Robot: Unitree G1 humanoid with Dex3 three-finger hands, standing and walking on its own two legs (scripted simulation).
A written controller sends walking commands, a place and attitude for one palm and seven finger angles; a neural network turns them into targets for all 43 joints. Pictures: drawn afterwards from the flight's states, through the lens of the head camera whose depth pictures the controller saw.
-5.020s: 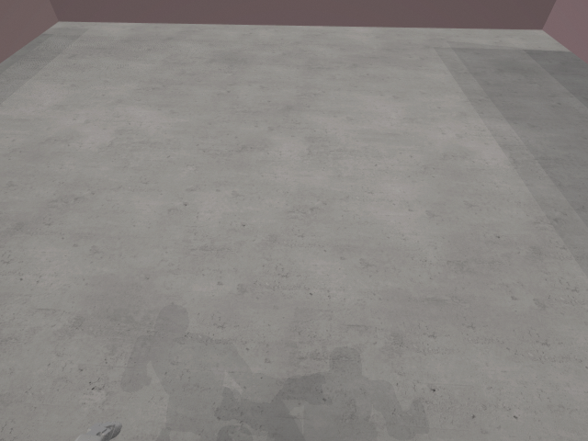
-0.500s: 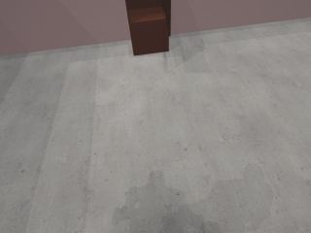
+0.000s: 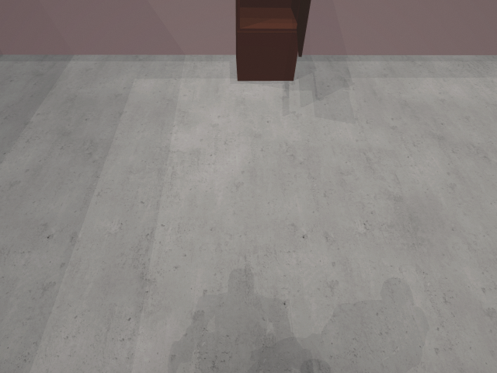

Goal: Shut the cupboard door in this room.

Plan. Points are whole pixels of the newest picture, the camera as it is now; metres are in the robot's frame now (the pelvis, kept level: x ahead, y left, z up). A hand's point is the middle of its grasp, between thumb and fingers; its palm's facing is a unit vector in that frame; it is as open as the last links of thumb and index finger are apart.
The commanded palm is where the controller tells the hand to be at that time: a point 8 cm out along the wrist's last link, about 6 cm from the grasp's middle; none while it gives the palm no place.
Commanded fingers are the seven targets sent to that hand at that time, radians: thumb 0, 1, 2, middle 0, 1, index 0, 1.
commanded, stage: turn or walk to find it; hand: left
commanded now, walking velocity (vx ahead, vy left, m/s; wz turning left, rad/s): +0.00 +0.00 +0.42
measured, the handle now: out of the picture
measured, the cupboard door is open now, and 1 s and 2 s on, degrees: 82 82 82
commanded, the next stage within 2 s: none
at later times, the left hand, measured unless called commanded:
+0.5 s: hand out of the picture -0.06 +0.18 -0.17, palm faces +0.27 -0.94 -0.23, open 7.4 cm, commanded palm none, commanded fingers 0.00 0.90 0.90 -0.20 -0.30 -0.20 -0.30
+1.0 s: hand out of the picture -0.07 +0.23 -0.15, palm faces +0.39 -0.88 -0.27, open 7.4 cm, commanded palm none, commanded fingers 0.00 0.90 0.90 -0.20 -0.30 -0.20 -0.30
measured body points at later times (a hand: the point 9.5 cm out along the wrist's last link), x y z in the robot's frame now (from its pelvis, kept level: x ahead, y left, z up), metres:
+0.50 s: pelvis -0.06 -0.02 +0.00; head -0.03 -0.01 +0.45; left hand -0.08 +0.23 -0.15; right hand +0.06 -0.26 -0.15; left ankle -0.11 +0.11 -0.70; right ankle -0.03 -0.13 -0.74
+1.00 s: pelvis -0.09 +0.00 +0.00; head -0.07 +0.00 +0.45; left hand -0.10 +0.28 -0.13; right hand +0.04 -0.21 -0.15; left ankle -0.11 +0.10 -0.74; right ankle -0.05 -0.13 -0.71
